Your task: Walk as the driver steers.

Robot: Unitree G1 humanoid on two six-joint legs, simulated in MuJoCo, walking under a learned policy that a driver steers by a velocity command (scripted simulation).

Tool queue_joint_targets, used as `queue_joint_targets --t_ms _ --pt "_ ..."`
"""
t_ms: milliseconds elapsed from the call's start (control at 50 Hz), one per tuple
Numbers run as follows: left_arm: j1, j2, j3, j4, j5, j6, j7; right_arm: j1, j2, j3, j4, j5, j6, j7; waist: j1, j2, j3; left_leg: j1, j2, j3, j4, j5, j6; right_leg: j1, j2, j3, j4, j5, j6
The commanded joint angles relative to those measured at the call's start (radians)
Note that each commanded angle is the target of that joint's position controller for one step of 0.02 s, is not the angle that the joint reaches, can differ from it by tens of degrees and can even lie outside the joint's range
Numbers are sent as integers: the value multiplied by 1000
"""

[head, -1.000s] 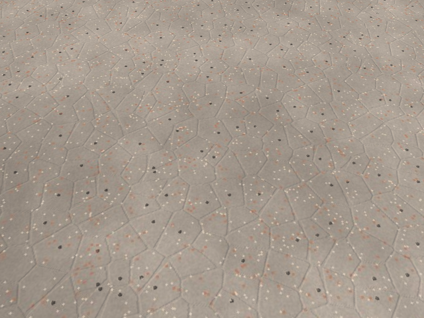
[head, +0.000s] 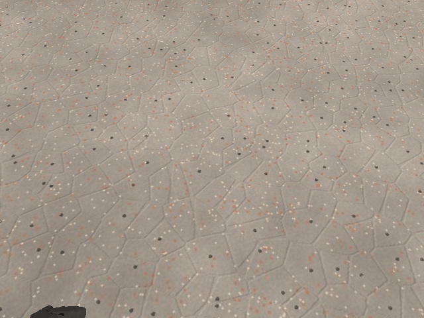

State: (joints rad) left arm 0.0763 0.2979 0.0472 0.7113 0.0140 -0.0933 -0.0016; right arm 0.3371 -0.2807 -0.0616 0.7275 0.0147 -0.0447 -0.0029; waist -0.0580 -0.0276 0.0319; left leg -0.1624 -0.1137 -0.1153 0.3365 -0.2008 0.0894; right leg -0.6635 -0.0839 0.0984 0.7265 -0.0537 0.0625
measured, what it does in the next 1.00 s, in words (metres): walks ahead: right foot, then left foot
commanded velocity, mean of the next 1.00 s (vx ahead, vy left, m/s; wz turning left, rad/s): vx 0.23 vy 0.00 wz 0.24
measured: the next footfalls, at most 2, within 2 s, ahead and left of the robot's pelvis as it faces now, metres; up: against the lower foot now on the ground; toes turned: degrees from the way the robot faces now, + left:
right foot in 0.18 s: +0.29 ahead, -0.14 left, +0.00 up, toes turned +10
left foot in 0.58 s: +0.39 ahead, +0.12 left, +0.00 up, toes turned +11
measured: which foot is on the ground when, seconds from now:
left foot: down 0.00-0.18, up 0.20-0.56, down 0.58-1.00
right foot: up 0.00-0.16, down 0.18-0.60, up 0.62-0.78, down 0.80-1.00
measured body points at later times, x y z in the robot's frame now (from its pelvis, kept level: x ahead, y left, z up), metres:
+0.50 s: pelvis +0.25 -0.04 +0.00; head +0.29 -0.04 +0.45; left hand +0.24 +0.24 -0.13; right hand +0.49 -0.24 -0.10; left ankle +0.33 +0.12 -0.71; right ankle +0.25 -0.15 -0.75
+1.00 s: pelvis +0.34 -0.01 -0.01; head +0.35 -0.01 +0.44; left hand +0.36 +0.27 -0.14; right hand +0.53 -0.22 -0.13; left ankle +0.35 +0.11 -0.75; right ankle +0.33 -0.15 -0.75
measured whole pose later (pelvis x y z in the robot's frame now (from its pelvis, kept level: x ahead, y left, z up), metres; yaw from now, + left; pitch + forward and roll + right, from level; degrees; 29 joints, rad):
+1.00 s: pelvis +0.34 -0.01 -0.01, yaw +12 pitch -1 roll +0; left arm 0.20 0.25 0.02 0.95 0.01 -0.01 0.02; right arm 0.15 -0.23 -0.04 0.80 -0.01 0.01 -0.01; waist 0.01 0.01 0.02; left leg -0.29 -0.02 -0.02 0.52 -0.22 0.01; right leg -0.17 -0.03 0.00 0.53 -0.34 0.03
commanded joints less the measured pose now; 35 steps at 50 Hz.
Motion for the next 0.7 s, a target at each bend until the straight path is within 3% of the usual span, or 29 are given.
queue_joint_targets --t_ms 20,100,140,160,180,200,220,240,260,280,300,340,420,500,560,580,600,620,640,660,700 --pt "-102 52 9 -82 -12 -18 -9 12 -182 -52 -53 7 -7 -14 -11 103 -29 -109 201 -158 -94 165 127 169 74 -50 -147 160 9" --pt "-116 100 27 -96 -21 -32 -21 38 -168 -52 -40 12 6 -20 1 128 -30 15 247 -275 12 117 105 194 82 -7 -241 66 -26" --pt "-29 121 42 -75 -21 -41 -19 14 -158 -52 -47 9 12 -20 53 154 -52 27 238 -302 92 164 81 310 86 -27 -283 6 -64" --pt "69 149 57 -55 -11 -46 -13 6 -124 -39 -57 4 11 -17 102 140 -123 -7 188 -269 212 201 51 478 52 -15 -296 4 -100" --pt "219 203 71 -42 3 -47 -4 13 -67 -17 -77 -12 8 -14 160 33 -264 -132 122 -182 486 51 13 739 -117 146 -275 -54 -161" --pt "302 278 90 0 9 -32 -9 169 -11 1 -100 16 -3 -13 91 -308 -369 -486 -7 -58 801 -391 -55 1030 -327 621 -363 -257 -336" --pt "291 184 72 -5 -19 -28 -16 165 -112 -13 -65 26 -6 -17 117 -212 -305 -606 74 -86 927 -372 -68 993 -330 711 -419 -490 -329" --pt "253 120 55 -10 -20 -24 -14 52 -160 -27 -70 19 -4 -16 146 -111 -175 -629 104 -72 950 -275 -72 872 -277 547 -435 -473 -284" --pt "192 103 44 -17 -3 -17 -15 -22 -153 -27 -84 6 -1 -19 131 -41 -92 -591 127 -41 931 -215 -81 738 -233 411 -441 -262 -264" --pt "152 83 36 -12 4 -14 -16 -65 -142 -30 -98 -8 -3 -20 110 -30 -36 -560 140 -38 885 -190 -89 638 -199 312 -441 -10 -265" --pt "134 69 28 -8 11 -16 -16 -57 -126 -31 -100 -8 0 -16 79 -49 -35 -497 155 -33 847 -189 -94 579 -173 224 -437 210 -259" --pt "125 61 24 15 3 -23 -20 -29 -76 -21 -93 -6 9 -14 48 -73 -60 -429 154 4 734 -204 -111 539 -144 111 -432 485 -267" --pt "97 126 39 53 -13 -3 -8 -80 -28 3 -101 -15 19 -9 46 -84 -115 -295 157 66 458 -3 -128 493 -120 -18 -452 609 -273" --pt "144 141 39 94 -26 21 -2 -178 -55 -2 -120 -14 19 3 84 -77 -116 -218 134 83 295 123 -109 524 -120 -37 -428 490 -250" --pt "128 140 34 112 -42 32 0 -174 -70 -12 -118 -23 15 6 54 -64 -105 -113 113 101 125 195 -62 525 -113 -21 -341 358 -211" --pt "157 117 26 125 -38 31 -1 -155 -94 -21 -111 -30 14 1 48 -38 -114 -27 128 79 57 307 -36 505 -77 -29 -289 296 -174" --pt "181 81 11 120 -9 22 -2 -121 -157 -33 -117 -42 15 -11 51 44 -181 124 250 -34 100 675 8 436 -21 -70 -186 144 -118" --pt "300 18 -13 137 9 18 -6 -127 -156 -26 -122 -55 27 -18 103 192 -275 291 410 -187 160 861 147 305 41 -107 -67 -236 -55" --pt "267 31 -15 142 2 34 -4 -120 -67 -4 -111 -43 37 -13 63 212 -296 248 440 -248 123 743 202 288 40 -71 -12 -501 -25" --pt "212 64 -7 126 -10 51 -1 -137 -45 6 -98 -36 38 -5 59 197 -241 195 409 -249 85 577 186 257 36 -61 11 -550 -12" --pt "184 77 0 131 -6 85 15 -200 -81 -1 -91 -36 37 2 74 171 -167 75 377 -224 32 379 137 263 23 -53 -4 -483 2"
